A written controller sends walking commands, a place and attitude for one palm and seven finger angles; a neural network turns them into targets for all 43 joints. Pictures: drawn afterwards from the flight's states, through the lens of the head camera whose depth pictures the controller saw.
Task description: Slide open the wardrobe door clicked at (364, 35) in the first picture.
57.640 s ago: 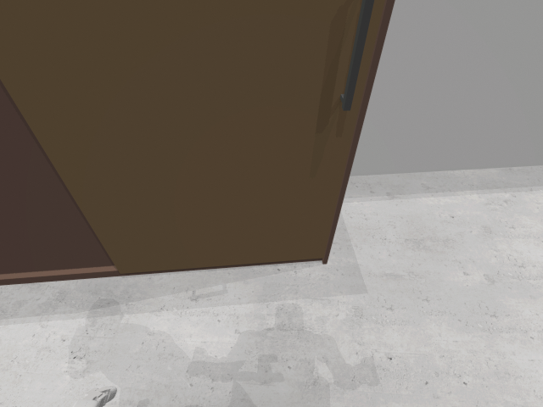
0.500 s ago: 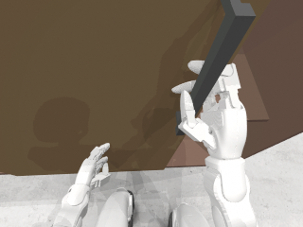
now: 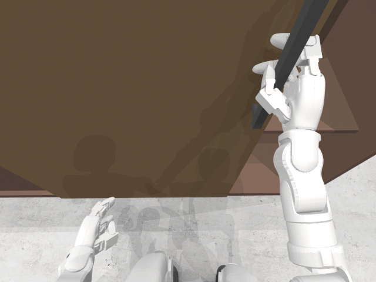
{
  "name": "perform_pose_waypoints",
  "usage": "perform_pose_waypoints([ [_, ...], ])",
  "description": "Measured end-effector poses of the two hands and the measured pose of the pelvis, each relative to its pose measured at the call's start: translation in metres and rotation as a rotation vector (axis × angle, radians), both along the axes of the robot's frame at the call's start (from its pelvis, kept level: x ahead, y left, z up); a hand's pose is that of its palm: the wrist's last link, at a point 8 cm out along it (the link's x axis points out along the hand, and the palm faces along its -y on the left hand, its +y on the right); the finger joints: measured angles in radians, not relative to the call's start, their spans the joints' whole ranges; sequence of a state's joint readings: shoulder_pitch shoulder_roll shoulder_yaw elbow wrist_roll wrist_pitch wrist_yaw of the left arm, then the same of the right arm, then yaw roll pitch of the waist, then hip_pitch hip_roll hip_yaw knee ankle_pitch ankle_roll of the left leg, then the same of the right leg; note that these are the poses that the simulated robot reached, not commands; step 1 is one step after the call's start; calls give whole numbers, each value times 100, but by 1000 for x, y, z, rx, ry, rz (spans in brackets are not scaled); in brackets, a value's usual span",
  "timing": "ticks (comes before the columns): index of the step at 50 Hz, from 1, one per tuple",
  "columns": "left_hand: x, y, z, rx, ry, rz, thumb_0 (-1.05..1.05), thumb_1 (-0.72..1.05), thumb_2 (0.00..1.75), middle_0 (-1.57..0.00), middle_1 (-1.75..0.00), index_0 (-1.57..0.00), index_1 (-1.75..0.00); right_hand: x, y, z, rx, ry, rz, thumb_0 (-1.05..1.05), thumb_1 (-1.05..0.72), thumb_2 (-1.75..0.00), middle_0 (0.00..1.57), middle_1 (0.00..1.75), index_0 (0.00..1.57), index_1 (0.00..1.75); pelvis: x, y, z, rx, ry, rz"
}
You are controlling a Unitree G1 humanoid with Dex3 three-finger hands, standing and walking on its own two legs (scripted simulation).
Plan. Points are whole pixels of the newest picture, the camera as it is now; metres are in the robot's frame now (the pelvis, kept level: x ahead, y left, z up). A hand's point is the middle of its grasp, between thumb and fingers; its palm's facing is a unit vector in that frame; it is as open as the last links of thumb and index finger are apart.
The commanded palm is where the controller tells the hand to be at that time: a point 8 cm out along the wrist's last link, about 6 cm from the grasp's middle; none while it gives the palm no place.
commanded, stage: step sideways, sliding the door along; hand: right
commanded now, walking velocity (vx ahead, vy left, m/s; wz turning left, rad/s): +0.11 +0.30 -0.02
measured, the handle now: (277, 67) +0.43 -0.14 +0.19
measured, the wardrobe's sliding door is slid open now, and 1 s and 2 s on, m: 0.39 0.54 0.65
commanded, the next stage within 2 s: none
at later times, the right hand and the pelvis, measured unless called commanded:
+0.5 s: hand (235, 89) +0.39 -0.07 +0.18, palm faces +0.29 +0.96 -0.06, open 6.1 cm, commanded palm +0.36 -0.02 +0.19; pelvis -0.02 +0.11 +0.00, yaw -3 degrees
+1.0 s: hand (165, 95) +0.38 +0.04 +0.18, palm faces +0.03 +1.00 -0.09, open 6.4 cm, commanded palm +0.36 +0.06 +0.19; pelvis -0.01 +0.12 +0.00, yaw -3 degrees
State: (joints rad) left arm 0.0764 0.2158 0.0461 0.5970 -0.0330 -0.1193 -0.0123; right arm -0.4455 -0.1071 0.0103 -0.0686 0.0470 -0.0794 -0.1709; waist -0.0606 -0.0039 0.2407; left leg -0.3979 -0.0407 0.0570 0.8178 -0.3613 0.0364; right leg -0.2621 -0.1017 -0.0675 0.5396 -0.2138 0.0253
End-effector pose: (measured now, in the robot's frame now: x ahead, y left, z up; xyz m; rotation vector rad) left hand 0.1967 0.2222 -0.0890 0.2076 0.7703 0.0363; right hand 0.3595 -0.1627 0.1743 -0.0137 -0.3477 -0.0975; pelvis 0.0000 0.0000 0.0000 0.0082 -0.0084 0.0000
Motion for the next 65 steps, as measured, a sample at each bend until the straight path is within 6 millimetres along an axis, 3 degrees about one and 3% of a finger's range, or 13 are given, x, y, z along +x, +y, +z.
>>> perform_pose_waypoints([
  [8, -42, 34, -4, -15, 83, -26, 2, 91, 90, -19, -30, -19, -30, -2, 10, 4, 1, 54, -54, 2, -82, -86, 34, 140, 14, 135, -28, 40, 2, 49, -48, 18],
  [16, -39, 61, -41, -104, 78, -53, 2, 91, 90, -20, -30, -20, -30, -4, 28, 7, -43, 98, -220, 0, -81, -87, 38, 142, 14, 135, -30, 97, -16, 45, -55, -31],
  [21, -33, 81, -36, -46, 77, -32, 2, 91, 90, -20, -30, -20, -30, -6, 38, 9, -43, 139, -227, 0, -81, -86, 42, 141, 14, 137, -24, 101, -7, 11, -23, -64],
  [26, -21, 90, -16, -27, 35, -76, 2, 91, 90, -19, -30, -19, -30, -7, 51, 9, -42, 145, -191, 0, -83, -85, 38, 140, 13, 138, -24, 110, 0, -7, -32, -57],
  [35, 13, 87, -18, -99, -16, -156, 2, 91, 90, -19, -30, -20, -30, -7, 85, 8, -76, 126, -182, 0, -82, -86, 40, 140, 10, 136, -15, 133, -1, -8, -24, -73],
  [45, 34, 71, -17, -107, -28, -174, 2, 91, 90, -19, -30, -19, -30, -6, 126, 7, -88, 95, -27, 0, -82, -84, 39, 140, 7, 135, -9, 121, 0, -16, 14, -80],
  [53, 29, 73, -22, -164, -21, -159, 2, 91, 90, -20, -30, -20, -30, 0, 162, 4, -101, 38, 97, 0, -82, -85, 41, 140, 10, 137, -7, 131, -4, -3, 12, -52],
  [65, -13, 141, -18, -58, 40, -6, 2, 91, 90, -19, -30, -20, -30, 3, 202, 5, -87, 36, 182, 1, -80, -82, 45, 140, 15, 137, -19, 152, -4, -23, 17, -52],
])
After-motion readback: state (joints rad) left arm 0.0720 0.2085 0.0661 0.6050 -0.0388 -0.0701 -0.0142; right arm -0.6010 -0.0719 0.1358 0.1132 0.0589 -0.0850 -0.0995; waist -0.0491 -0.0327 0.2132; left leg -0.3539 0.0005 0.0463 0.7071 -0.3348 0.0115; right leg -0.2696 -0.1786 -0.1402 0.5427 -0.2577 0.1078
